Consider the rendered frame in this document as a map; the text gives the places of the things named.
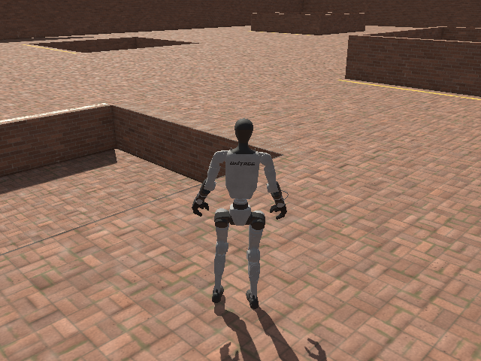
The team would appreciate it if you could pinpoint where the robot left thigh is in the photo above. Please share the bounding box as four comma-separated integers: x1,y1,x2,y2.
214,208,230,255

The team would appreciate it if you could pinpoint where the right robot hand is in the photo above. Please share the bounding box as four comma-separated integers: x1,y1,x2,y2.
270,204,287,220

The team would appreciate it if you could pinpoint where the left robot upper arm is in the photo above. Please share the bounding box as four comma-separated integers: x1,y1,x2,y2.
204,150,227,191

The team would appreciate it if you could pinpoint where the right robot shin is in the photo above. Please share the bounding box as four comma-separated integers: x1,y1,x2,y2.
248,249,260,299

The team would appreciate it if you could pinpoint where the robot left forearm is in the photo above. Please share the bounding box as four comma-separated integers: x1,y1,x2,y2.
195,179,210,205

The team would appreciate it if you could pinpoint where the right robot upper arm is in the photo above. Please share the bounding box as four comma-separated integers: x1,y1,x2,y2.
259,152,279,193

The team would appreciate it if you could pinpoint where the left robot hand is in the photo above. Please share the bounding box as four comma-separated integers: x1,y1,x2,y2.
192,200,209,217

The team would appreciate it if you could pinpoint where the robot right forearm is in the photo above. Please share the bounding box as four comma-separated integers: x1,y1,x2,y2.
271,182,285,208

